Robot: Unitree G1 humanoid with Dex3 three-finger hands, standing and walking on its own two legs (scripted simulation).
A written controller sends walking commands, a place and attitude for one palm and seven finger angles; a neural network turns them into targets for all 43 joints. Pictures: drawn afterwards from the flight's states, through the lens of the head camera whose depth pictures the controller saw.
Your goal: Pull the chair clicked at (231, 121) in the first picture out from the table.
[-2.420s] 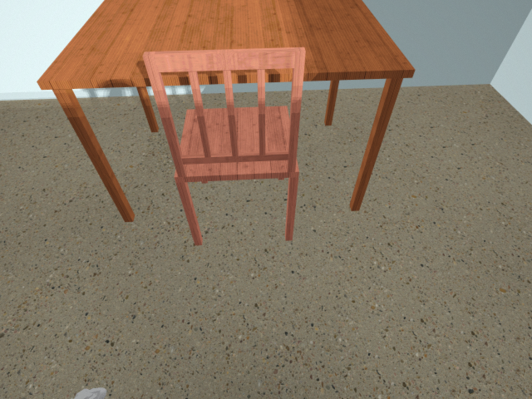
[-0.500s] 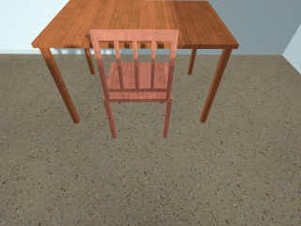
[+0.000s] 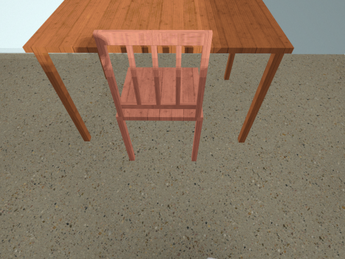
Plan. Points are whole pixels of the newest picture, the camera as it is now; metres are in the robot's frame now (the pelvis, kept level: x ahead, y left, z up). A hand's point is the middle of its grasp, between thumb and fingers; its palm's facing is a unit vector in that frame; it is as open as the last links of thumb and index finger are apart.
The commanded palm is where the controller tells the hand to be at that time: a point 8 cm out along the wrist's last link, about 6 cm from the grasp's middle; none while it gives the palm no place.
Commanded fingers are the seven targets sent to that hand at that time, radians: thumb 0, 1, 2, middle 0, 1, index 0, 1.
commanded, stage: take the last steps up to it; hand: left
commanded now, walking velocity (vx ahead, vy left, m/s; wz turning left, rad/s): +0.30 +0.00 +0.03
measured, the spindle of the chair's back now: (156, 77) +0.80 +0.09 -0.08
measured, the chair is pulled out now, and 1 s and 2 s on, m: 0.00 0.00 0.00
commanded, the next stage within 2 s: come to a stop and stand still in 0.78 s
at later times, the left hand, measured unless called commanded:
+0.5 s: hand out of the picture +0.14 +0.20 -0.17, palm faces +0.08 -0.99 -0.12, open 7.4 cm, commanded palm none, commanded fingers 0.00 0.90 0.90 -0.20 -0.30 -0.20 -0.30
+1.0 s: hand (130, 175) +0.38 +0.15 -0.15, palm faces +0.04 -0.98 -0.22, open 7.2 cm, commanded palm none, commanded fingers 0.00 0.90 0.90 -0.20 -0.30 -0.20 -0.30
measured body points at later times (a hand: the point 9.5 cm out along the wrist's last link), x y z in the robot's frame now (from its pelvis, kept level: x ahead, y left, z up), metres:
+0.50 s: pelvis +0.17 +0.03 +0.02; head +0.18 +0.06 +0.47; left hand +0.14 +0.26 -0.15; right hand +0.23 -0.20 -0.11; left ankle +0.17 +0.12 -0.72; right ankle +0.15 -0.10 -0.64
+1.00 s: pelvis +0.32 -0.03 +0.02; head +0.34 -0.04 +0.47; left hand +0.38 +0.20 -0.13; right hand +0.31 -0.25 -0.15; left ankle +0.31 +0.10 -0.67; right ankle +0.37 -0.11 -0.72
